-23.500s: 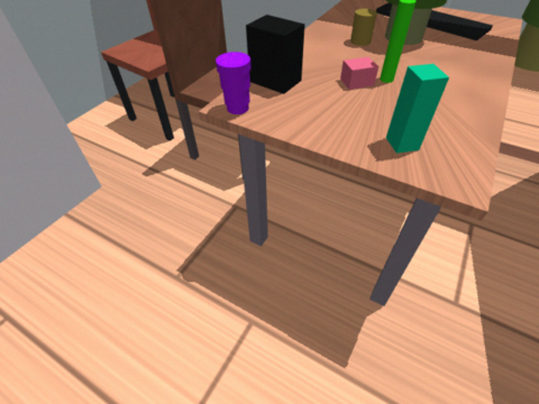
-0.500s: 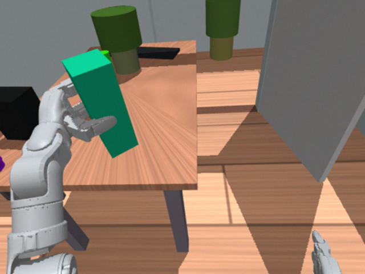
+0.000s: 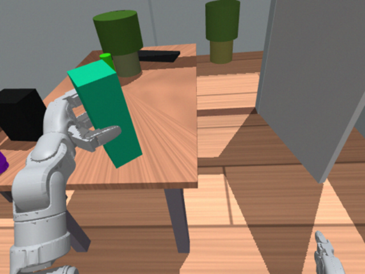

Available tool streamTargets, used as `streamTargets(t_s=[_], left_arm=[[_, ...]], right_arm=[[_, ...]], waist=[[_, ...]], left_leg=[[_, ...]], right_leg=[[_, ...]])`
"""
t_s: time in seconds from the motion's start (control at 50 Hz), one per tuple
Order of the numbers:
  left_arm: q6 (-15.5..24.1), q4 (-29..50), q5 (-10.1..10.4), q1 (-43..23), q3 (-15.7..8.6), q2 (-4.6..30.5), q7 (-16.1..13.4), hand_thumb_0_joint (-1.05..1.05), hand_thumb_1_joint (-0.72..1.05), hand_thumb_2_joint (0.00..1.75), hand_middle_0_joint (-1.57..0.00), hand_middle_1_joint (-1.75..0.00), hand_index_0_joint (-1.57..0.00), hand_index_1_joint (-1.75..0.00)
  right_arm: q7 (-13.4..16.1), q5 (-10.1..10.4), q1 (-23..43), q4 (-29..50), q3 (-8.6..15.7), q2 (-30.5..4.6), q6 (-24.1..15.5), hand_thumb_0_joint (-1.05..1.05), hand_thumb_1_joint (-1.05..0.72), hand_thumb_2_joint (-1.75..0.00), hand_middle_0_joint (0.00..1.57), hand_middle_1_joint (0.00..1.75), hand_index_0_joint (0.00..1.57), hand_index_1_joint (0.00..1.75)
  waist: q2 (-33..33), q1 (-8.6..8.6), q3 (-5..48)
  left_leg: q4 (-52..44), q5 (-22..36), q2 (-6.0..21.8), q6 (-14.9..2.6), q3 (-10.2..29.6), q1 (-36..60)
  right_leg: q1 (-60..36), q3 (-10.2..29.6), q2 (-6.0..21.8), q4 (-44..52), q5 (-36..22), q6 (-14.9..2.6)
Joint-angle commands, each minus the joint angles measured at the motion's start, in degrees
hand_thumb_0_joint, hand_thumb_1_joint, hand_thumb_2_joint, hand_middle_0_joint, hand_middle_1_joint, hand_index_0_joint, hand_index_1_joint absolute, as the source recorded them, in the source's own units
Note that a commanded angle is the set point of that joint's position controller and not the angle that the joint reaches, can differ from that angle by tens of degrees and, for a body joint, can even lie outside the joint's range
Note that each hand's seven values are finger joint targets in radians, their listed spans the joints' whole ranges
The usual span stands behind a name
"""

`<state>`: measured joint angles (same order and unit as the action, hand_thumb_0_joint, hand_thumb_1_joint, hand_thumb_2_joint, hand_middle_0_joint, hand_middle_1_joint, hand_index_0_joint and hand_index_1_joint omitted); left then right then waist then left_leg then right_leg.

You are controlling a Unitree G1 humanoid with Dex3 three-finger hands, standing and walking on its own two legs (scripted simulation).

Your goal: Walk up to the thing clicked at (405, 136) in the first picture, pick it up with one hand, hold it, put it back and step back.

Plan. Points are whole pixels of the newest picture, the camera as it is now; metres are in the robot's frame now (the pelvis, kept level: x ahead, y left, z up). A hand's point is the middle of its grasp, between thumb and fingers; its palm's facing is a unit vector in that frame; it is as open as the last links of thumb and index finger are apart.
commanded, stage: hold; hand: left
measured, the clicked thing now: (109, 118) +0.33 +0.15 +0.24
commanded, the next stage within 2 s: crouch in 1.94 s
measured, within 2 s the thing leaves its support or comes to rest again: neither
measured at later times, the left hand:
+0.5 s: hand (95, 125) +0.32 +0.18 +0.24, palm faces +0.21 -0.98 -0.01, open 10.4 cm
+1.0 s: hand (98, 124) +0.33 +0.18 +0.23, palm faces +0.20 -0.98 -0.02, open 10.4 cm
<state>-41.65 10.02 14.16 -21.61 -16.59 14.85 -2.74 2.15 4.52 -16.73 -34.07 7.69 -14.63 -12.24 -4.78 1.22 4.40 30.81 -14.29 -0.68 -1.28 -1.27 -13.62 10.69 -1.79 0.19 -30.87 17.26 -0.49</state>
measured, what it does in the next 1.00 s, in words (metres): stands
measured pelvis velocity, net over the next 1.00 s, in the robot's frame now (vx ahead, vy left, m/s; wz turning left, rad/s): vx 0.00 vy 0.00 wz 0.00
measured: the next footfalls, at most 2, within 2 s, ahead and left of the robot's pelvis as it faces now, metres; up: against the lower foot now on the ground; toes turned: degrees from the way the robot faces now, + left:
none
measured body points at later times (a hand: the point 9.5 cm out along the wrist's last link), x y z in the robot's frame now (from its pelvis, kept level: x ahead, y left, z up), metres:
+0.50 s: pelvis -0.01 +0.00 +0.00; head -0.06 -0.04 +0.45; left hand +0.30 +0.23 +0.24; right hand +0.16 -0.28 -0.07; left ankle +0.03 +0.10 -0.73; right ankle +0.00 -0.11 -0.73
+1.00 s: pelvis +0.00 +0.00 +0.00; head -0.04 -0.03 +0.45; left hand +0.31 +0.23 +0.23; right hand +0.17 -0.27 -0.06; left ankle +0.03 +0.10 -0.73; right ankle +0.00 -0.11 -0.73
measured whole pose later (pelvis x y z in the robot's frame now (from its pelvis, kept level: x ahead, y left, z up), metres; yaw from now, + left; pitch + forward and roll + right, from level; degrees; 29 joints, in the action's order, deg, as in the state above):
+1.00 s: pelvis +0.00 +0.00 +0.00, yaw +0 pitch -3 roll +0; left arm -36.2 10.2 12.7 -18.3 -15.6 14.0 -3.3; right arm 4.7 3.8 -16.4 -34.6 7.5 -14.3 -14.6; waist -4.3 0.9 3.9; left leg 31.0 -14.6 -0.6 -1.2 -1.2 -13.6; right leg 10.5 -1.8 0.1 -30.7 17.4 -0.5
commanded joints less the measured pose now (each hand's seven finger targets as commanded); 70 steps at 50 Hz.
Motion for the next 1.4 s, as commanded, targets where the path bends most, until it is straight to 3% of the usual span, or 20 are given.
streamTargets(t_s=[0.0,0.06,0.08,0.16,0.18,0.26,0.4,0.5,0.64,0.7,0.76,0.84,0.86,0.9,0.92,0.94,1.04,1.18,1.24,1.38], left_arm=[[6.93,12.86,0.35,-27.73,-3.0,10.36,-0.49,0.0,-0.23,1.2,-1.18,-1.38,-1.2,-1.39],[7.25,11.19,0.22,-25.25,-2.27,10.15,0.5,0.0,-0.21,1.22,-1.22,-1.41,-1.24,-1.42],[7.42,12.45,0.15,-25.51,-1.71,10.21,0.63,0.0,-0.21,1.21,-1.22,-1.41,-1.25,-1.41],[6.93,11.58,0.89,-21.88,-4.29,11.25,1.45,0.0,-0.2,1.22,-1.23,-1.42,-1.25,-1.43],[6.83,11.32,0.77,-21.3,-2.94,9.7,1.55,0.0,-0.18,1.23,-1.23,-1.42,-1.25,-1.43],[6.88,13.7,1.19,-22.65,-5.79,12.87,1.0,0.0,-0.23,1.22,-1.22,-1.42,-1.24,-1.43],[8.47,14.3,0.16,-25.03,-1.85,9.61,-0.11,0.0,-0.22,1.23,-1.23,-1.43,-1.25,-1.44],[9.45,14.17,0.06,-25.15,-2.87,10.96,0.45,0.0,-0.21,1.24,-1.26,-1.45,-1.28,-1.46],[8.09,7.51,0.61,-23.19,-3.95,10.89,0.76,0.0,-0.18,1.27,-1.27,-1.47,-1.29,-1.48],[8.49,8.65,0.55,-23.1,-4.65,11.7,0.89,0.0,-0.16,1.28,-1.27,-1.47,-1.29,-1.48],[8.93,9.3,0.28,-21.58,-2.32,8.49,0.88,0.0,-0.2,1.25,-1.24,-1.45,-1.27,-1.46],[10.63,15.42,-0.51,-23.52,-4.88,12.2,-0.19,0.0,-0.23,1.22,-1.21,-1.42,-1.24,-1.43],[11.09,17.31,-0.91,-24.81,-2.34,10.58,-0.38,0.0,-0.23,1.21,-1.2,-1.41,-1.23,-1.41],[11.37,16.39,-1.31,-25.54,-2.59,10.9,-0.8,0.0,-0.24,1.2,-1.2,-1.41,-1.23,-1.41],[11.76,17.46,-1.06,-26.35,-5.2,13.79,-0.98,0.0,-0.23,1.22,-1.21,-1.41,-1.23,-1.42],[11.54,14.97,-1.35,-25.36,-2.13,10.53,-0.74,0.0,-0.24,1.22,-1.2,-1.41,-1.22,-1.42],[10.68,10.05,-0.61,-24.81,-3.76,11.78,0.5,0.0,-0.17,1.25,-1.24,-1.44,-1.26,-1.45],[7.79,5.45,0.47,-23.63,-2.04,8.72,2.07,0.0,-0.17,1.25,-1.21,-1.43,-1.24,-1.43],[7.71,6.05,-0.19,-25.44,-2.85,10.34,1.05,0.0,-0.21,1.22,-1.17,-1.38,-1.2,-1.39],[11.2,12.61,-1.38,-30.89,-3.92,11.99,-1.52,0.0,-0.21,1.22,-1.15,-1.38,-1.18,-1.39]], right_arm=[[1.32,-0.26,10.38,9.09,1.44,-6.91,-4.17,0.0,0.55,-0.05,0.05,0.05,0.05,0.05],[2.03,-0.33,9.89,9.23,2.13,-8.15,-4.43,0.0,0.55,-0.05,0.05,0.05,0.05,0.05],[1.87,-0.18,10.82,9.2,1.34,-7.49,-4.53,0.0,0.56,-0.05,0.05,0.05,0.05,0.05],[1.95,0.0,8.73,7.71,2.57,-8.01,-4.58,0.0,0.55,-0.05,0.05,0.05,0.05,0.05],[1.67,-0.01,9.1,8.88,1.71,-7.25,-4.82,0.0,0.56,-0.05,0.05,0.05,0.05,0.05],[1.57,0.06,7.66,8.89,2.89,-7.95,-4.56,0.0,0.55,-0.05,0.05,0.05,0.05,0.05],[2.37,-0.23,10.47,8.63,2.21,-7.53,-5.88,0.0,0.55,-0.05,0.05,0.05,0.05,0.05],[3.28,-0.55,10.93,8.98,1.97,-7.81,-6.31,0.0,0.54,-0.06,0.05,0.05,0.05,0.05],[3.0,-0.29,8.83,7.54,1.48,-6.84,-5.99,0.0,0.55,-0.05,0.05,0.05,0.05,0.05],[2.99,-0.2,7.71,9.03,3.07,-8.21,-6.13,0.0,0.55,-0.05,0.05,0.05,0.05,0.05],[2.29,-0.08,7.24,10.15,1.89,-6.64,-5.96,0.0,0.55,-0.05,0.05,0.05,0.05,0.05],[2.27,-0.3,7.87,11.08,2.51,-7.27,-5.96,0.0,0.55,-0.05,0.05,0.05,0.05,0.05],[2.26,-0.43,8.92,9.83,2.3,-7.04,-5.89,0.0,0.55,-0.05,0.05,0.05,0.05,0.05],[2.9,-0.76,9.72,10.4,2.53,-7.82,-6.19,0.0,0.55,-0.06,0.05,0.05,0.05,0.05],[3.27,-0.81,10.14,12.01,2.91,-8.55,-6.28,0.0,0.54,-0.06,0.05,0.05,0.05,0.05],[3.41,-0.96,10.19,9.66,1.71,-7.11,-6.18,0.0,0.54,-0.06,0.05,0.05,0.05,0.05],[3.84,-0.96,9.45,8.22,2.03,-7.24,-6.33,0.0,0.54,-0.06,0.05,0.05,0.05,0.05],[2.33,-0.35,6.89,10.01,1.35,-6.3,-6.06,0.0,0.56,-0.05,0.05,0.05,0.05,0.05],[1.78,-0.21,7.55,11.19,2.1,-6.91,-6.0,0.0,0.56,-0.05,0.05,0.05,0.05,0.05],[1.9,-0.65,8.4,12.77,2.65,-7.39,-6.01,0.0,0.55,-0.06,0.05,0.05,0.05,0.05]], waist=[[4.77,0.55,9.46],[5.75,-0.32,8.82],[3.94,0.76,8.34],[4.84,0.5,7.19],[5.19,0.66,6.51],[5.86,0.3,7.59],[3.51,-0.24,8.51],[4.17,0.11,11.35],[6.42,0.47,5.74],[6.46,-0.26,7.67],[6.4,0.03,7.83],[3.49,0.48,10.56],[1.39,0.34,10.43],[2.63,-0.12,11.87],[3.63,-0.29,12.91],[2.73,-0.37,10.66],[3.89,0.04,9.53],[7.23,-0.42,7.0],[5.91,-0.2,6.81],[4.23,-0.45,14.02]], left_leg=[[-3.9,7.43,0.18,-0.28,1.18,6.8],[-4.21,5.25,0.3,-0.4,1.24,6.49],[-4.55,5.26,0.22,-0.16,1.19,6.16],[-4.62,3.97,0.39,-0.12,1.38,5.67],[-5.0,3.85,0.57,0.03,1.57,5.32],[-4.58,4.1,0.41,-0.23,1.21,5.66],[-4.08,4.21,-0.15,-0.32,0.75,6.4],[-3.52,6.46,-0.07,-0.33,1.02,7.67],[-4.67,4.1,0.05,-0.25,0.92,4.59],[-4.6,4.51,0.13,-0.31,0.76,5.9],[-4.04,7.56,0.35,-0.32,0.92,6.19],[-3.93,8.55,0.72,0.17,1.37,7.62],[-4.13,8.86,0.54,0.29,1.32,7.56],[-3.46,10.22,0.53,0.11,1.38,8.86],[-3.06,10.34,0.44,-0.15,1.26,8.98],[-3.44,9.98,0.48,0.02,1.38,8.03],[-4.05,9.29,0.53,0.16,1.49,7.38],[-4.04,10.36,0.34,-0.33,0.93,6.86],[-4.42,9.81,0.27,-0.14,0.82,6.53],[-3.42,11.32,0.37,-0.04,1.14,10.09]], right_leg=[[3.66,-0.08,-0.18,6.38,-8.29,0.05],[4.17,-0.09,-0.26,6.75,-6.7,0.1],[4.28,-0.43,-0.24,6.78,-6.22,-0.21],[4.69,-0.55,-0.53,7.02,-5.23,-0.09],[4.79,-0.74,-0.72,6.82,-5.04,-0.21],[4.79,-0.27,-0.52,7.01,-5.32,-0.01],[5.09,0.43,0.17,7.02,-5.47,0.09],[3.48,-0.06,-0.05,6.59,-7.66,0.23],[4.91,-0.37,-0.41,7.38,-5.55,0.2],[4.68,-0.13,-0.47,7.35,-6.2,0.23],[3.86,-0.29,-0.52,6.37,-9.0,0.09],[2.81,-0.33,-0.76,5.83,-9.25,-0.22],[3.06,-0.37,-0.64,5.72,-9.53,-0.45],[2.69,-0.28,-0.68,5.6,-10.72,-0.18],[1.51,0.07,-0.46,5.78,-11.28,0.14],[2.48,-0.27,-0.66,5.69,-10.82,-0.04],[2.53,-0.69,-0.89,6.12,-10.27,-0.12],[3.28,-0.56,-0.69,6.66,-12.02,0.21],[3.9,-0.45,-0.68,6.65,-11.28,0.03],[1.5,-0.27,-0.58,5.68,-12.29,-0.03]])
